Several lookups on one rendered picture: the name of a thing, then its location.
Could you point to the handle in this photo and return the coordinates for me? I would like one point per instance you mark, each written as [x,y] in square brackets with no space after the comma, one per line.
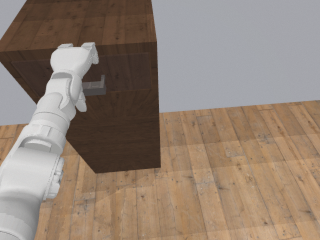
[95,87]

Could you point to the left robot hand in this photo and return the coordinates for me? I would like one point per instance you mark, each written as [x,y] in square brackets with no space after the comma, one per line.
[77,60]

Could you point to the cabinet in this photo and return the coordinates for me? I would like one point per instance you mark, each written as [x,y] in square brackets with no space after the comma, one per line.
[120,130]

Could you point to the left robot upper arm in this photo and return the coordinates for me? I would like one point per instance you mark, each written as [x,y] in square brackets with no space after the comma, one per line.
[31,176]

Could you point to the drawer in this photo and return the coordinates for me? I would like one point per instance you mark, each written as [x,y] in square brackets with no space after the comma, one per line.
[129,71]

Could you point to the robot left forearm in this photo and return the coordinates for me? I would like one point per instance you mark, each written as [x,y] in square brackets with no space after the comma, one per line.
[51,120]

